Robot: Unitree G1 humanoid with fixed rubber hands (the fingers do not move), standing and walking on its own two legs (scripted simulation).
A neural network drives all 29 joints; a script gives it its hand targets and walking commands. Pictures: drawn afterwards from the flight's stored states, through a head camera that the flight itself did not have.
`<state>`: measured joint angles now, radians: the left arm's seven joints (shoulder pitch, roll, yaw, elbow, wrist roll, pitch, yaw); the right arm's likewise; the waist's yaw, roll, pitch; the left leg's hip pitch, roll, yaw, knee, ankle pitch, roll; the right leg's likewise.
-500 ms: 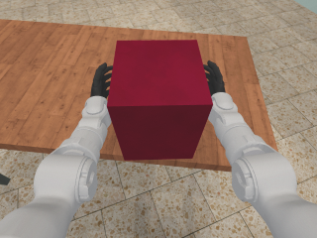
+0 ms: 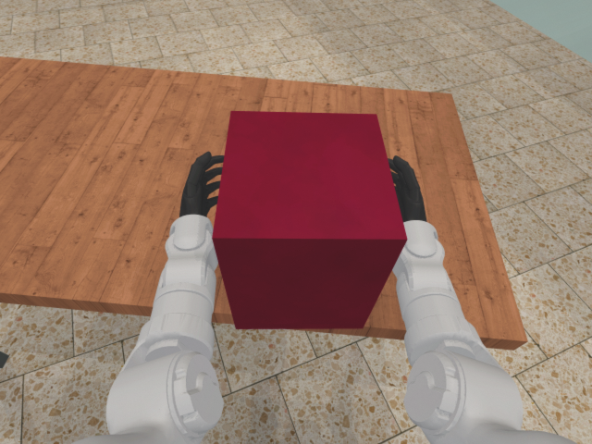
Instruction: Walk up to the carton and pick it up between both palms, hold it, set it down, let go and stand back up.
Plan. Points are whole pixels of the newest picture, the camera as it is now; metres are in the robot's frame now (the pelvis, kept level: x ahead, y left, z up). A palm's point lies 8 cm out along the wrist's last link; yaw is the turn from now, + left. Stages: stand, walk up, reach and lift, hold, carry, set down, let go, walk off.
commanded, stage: reach and lift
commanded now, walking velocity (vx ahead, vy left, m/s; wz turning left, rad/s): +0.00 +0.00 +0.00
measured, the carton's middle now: (301, 228) +0.41 +0.02 +0.04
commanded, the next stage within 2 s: none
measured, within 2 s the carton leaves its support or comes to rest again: leaves its support in 1.20 s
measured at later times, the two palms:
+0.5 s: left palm (196, 211) +0.40 +0.16 +0.08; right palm (407, 214) +0.41 -0.13 +0.08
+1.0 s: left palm (196, 212) +0.40 +0.17 +0.08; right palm (407, 214) +0.41 -0.13 +0.08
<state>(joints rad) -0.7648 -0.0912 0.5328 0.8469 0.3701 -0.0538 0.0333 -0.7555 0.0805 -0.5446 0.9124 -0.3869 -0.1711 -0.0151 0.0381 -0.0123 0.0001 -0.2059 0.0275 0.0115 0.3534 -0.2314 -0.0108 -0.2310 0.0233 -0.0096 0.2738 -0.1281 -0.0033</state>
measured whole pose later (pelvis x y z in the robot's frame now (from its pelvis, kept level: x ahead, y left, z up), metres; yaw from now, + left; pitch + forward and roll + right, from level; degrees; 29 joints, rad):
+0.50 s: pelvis +0.00 +0.00 +0.00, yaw +1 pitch +5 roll -1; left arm -0.74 -0.10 0.49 0.77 0.37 0.00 0.04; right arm -0.74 0.08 -0.52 0.90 -0.34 -0.17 -0.01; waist 0.03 -0.02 0.01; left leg -0.20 0.02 0.00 0.34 -0.22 -0.01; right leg -0.22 0.02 -0.02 0.25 -0.12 0.00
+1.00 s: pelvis +0.00 +0.00 +0.00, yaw +1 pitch +6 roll -1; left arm -0.74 -0.10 0.49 0.78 0.36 0.00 0.04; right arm -0.74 0.07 -0.50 0.92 -0.33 -0.19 -0.03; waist 0.03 -0.02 -0.01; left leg -0.21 0.02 0.00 0.34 -0.22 -0.01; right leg -0.23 0.02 -0.03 0.25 -0.12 -0.01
